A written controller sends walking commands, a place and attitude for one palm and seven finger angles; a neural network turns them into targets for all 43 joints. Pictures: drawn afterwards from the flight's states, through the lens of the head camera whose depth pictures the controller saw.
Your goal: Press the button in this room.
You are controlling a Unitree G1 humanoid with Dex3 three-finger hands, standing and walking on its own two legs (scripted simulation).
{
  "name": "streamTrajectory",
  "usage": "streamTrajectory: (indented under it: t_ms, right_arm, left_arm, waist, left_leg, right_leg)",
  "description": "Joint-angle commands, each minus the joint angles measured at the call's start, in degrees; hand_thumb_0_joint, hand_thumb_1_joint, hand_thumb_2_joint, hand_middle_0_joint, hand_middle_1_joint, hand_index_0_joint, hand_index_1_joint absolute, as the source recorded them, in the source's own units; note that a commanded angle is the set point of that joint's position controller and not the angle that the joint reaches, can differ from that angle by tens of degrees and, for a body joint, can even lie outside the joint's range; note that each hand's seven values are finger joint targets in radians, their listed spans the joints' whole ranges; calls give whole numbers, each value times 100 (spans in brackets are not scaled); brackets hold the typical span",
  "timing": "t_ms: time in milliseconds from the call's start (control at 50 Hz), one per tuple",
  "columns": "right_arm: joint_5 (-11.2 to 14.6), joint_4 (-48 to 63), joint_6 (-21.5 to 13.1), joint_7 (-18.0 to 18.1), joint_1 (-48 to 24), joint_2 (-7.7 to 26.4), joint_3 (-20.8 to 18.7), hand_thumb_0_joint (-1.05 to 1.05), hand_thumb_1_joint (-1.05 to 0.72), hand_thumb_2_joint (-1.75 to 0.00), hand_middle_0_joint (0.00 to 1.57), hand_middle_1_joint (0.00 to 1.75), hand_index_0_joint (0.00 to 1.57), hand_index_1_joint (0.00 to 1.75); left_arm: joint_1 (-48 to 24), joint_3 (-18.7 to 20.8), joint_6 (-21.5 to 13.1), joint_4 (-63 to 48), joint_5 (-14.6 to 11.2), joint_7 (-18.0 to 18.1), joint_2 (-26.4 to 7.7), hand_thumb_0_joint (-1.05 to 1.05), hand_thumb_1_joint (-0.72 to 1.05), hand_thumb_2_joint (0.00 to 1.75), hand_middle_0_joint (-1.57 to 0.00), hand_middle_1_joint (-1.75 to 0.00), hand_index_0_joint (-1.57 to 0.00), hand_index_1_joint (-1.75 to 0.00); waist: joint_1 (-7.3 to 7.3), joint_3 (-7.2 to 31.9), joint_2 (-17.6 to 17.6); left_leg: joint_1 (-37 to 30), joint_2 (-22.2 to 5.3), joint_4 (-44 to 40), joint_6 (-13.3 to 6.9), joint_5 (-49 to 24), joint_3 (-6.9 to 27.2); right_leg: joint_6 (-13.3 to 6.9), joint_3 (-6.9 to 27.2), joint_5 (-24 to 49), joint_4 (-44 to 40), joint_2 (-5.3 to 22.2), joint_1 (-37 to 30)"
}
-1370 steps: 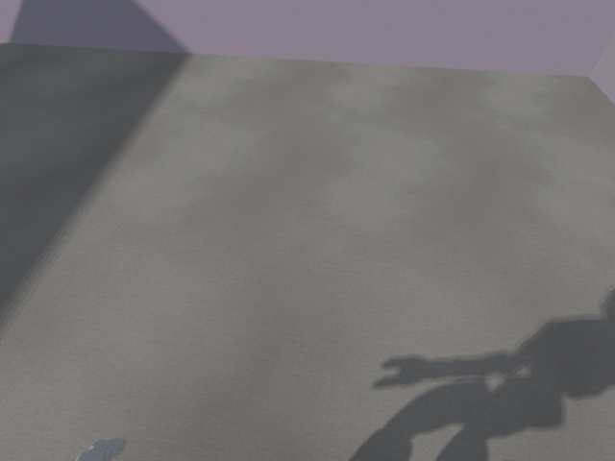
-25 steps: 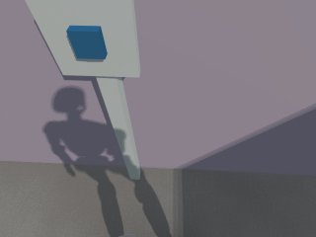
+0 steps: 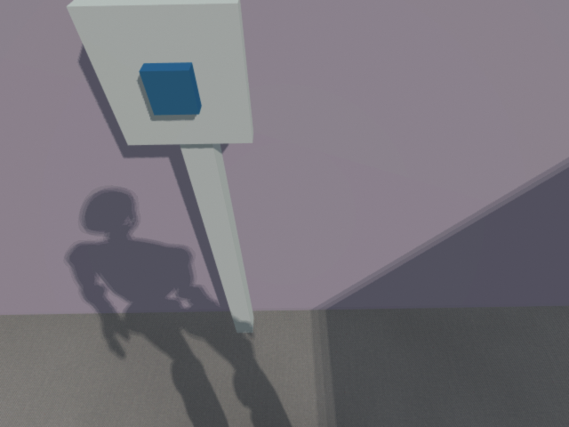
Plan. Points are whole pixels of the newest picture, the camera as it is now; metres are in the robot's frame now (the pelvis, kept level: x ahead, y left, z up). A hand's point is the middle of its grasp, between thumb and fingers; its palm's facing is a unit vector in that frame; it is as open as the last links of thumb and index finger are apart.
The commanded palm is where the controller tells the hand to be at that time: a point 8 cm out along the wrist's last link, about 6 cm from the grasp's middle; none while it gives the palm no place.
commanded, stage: come to a stop and stand still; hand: left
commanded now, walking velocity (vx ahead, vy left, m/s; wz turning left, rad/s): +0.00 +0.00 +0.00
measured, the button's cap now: (172, 88) +0.52 +0.19 +0.22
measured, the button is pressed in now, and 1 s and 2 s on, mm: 0 0 0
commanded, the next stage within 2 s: look again from close up in 0.40 s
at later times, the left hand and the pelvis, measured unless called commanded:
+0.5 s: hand out of the picture -0.05 +0.13 -0.17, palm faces +0.05 -0.99 -0.15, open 7.4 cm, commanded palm none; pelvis -0.02 -0.02 +0.00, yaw +0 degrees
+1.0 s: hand out of the picture +0.04 +0.23 -0.16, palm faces +0.05 -0.95 -0.29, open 7.4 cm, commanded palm none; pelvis -0.02 +0.00 +0.00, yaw +2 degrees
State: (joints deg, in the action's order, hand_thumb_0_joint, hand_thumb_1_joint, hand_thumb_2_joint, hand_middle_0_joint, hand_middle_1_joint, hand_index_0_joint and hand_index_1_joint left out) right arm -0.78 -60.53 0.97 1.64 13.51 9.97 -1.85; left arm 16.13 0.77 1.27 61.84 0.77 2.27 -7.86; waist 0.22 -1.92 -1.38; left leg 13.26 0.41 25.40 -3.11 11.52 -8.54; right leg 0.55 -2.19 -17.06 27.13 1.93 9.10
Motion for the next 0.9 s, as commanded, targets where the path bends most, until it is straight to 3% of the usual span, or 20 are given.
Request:
streamTrajectory:
  t_ms: [0,140,460,480,500,540,560,600,660,700,760,880]
  right_arm:
    - [22,36,-93,-43,335,408,-53,0,-90,-90,20,30,20,30]
    - [18,-262,-78,-46,499,328,18,0,-90,-90,20,30,20,30]
    - [0,-440,-84,-7,884,137,35,0,-90,-90,20,30,20,30]
    - [-51,397,-132,-61,573,1023,-10,0,-90,-90,20,30,20,30]
    - [-105,411,-241,-15,473,754,-76,0,-90,-90,20,30,20,30]
    - [-94,316,-221,8,736,465,-56,0,-90,-90,20,30,20,30]
    - [-82,350,-168,-2,820,330,-62,0,-90,-90,20,30,20,30]
    - [-84,384,-138,-26,801,381,-68,0,-90,-90,20,30,20,30]
    - [-52,403,-191,-26,688,587,-90,0,-90,-90,20,30,20,30]
    - [-39,462,-237,-23,539,819,-137,0,-90,-90,20,30,20,30]
    - [-26,520,-274,-24,314,1051,-154,0,-90,-90,20,30,20,30]
    - [-28,564,-315,-65,-79,1383,-165,0,-90,-90,20,30,20,30]
  left_arm:
    - [212,31,-195,-166,9,32,-596,0,90,90,-20,-30,-20,-30]
    - [504,-3,-185,1,-7,43,-504,0,90,90,-20,-30,-20,-30]
    - [881,-12,-215,118,-3,56,-263,0,90,90,-20,-30,-20,-30]
    - [252,-49,-282,-467,140,12,-1368,0,90,90,-20,-30,-20,-30]
    - [465,87,-296,-430,52,46,-891,0,90,90,-20,-30,-20,-30]
    - [549,39,-314,-410,31,56,-731,0,90,90,-20,-30,-20,-30]
    - [546,66,-282,-467,26,55,-699,0,90,90,-20,-30,-20,-30]
    - [323,105,-281,-566,30,57,-857,0,90,90,-20,-30,-20,-30]
    - [213,129,-297,-638,27,50,-991,0,90,90,-20,-30,-20,-30]
    - [232,152,-306,-671,40,42,-1099,0,90,90,-20,-30,-20,-30]
    - [216,160,-314,-664,32,19,-1235,0,90,90,-20,-30,-20,-30]
    - [-112,177,-320,-768,32,-24,-1524,0,90,90,-20,-30,-20,-30]
  waist:
    - [110,33,808]
    - [48,-415,126]
    - [41,-515,103]
    - [289,-1276,367]
    - [11,-77,380]
    - [139,372,335]
    - [169,378,409]
    - [198,95,549]
    - [150,-305,-3]
    - [52,-386,-190]
    - [-25,-344,5]
    - [-30,98,27]
  left_leg:
    - [-611,-681,-474,182,-359,795]
    - [-349,-710,-829,180,306,921]
    - [-161,-730,-818,194,531,924]
    - [412,-475,-426,218,-3,1001]
    - [145,-705,-157,115,509,1081]
    - [0,-542,242,124,295,969]
    - [43,-457,392,150,429,890]
    - [168,-408,491,165,426,814]
    - [224,-582,88,92,275,989]
    - [402,-711,-146,7,245,1196]
    - [458,-780,-333,-44,228,1271]
    - [58,-835,-443,-57,-196,1282]
  right_leg:
    - [-279,712,830,-853,640,608]
    - [-229,643,-69,-1038,455,762]
    - [-272,678,-272,-1049,368,937]
    - [-364,222,203,-679,257,1127]
    - [-374,564,-480,-555,460,912]
    - [-472,755,-420,-751,622,782]
    - [-508,901,-733,-855,707,924]
    - [-557,942,-929,-956,775,1105]
    - [-518,711,-529,-693,514,1172]
    - [-447,525,-75,-496,371,920]
    - [-407,462,296,-439,334,622]
    - [-349,403,581,-468,393,352]
